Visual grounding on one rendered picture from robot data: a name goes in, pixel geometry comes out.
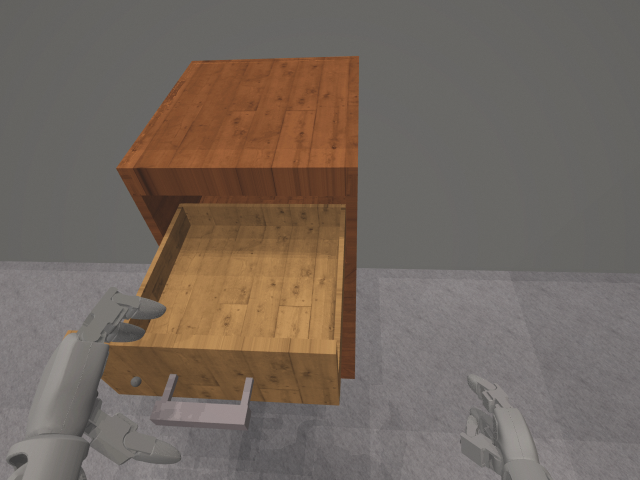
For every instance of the drawer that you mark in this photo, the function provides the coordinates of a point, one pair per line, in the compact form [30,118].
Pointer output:
[250,290]

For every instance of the right robot forearm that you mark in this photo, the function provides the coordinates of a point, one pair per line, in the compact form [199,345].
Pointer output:
[523,469]

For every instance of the handle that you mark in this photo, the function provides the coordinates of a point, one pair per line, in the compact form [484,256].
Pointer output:
[202,415]

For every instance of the left robot hand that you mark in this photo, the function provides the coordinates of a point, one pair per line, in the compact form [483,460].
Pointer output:
[65,400]

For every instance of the right robot hand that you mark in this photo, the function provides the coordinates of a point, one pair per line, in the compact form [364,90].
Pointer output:
[506,435]

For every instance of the left robot forearm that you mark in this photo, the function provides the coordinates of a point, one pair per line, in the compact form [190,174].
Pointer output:
[48,457]

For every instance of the cabinet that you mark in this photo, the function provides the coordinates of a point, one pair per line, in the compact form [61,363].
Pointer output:
[255,131]

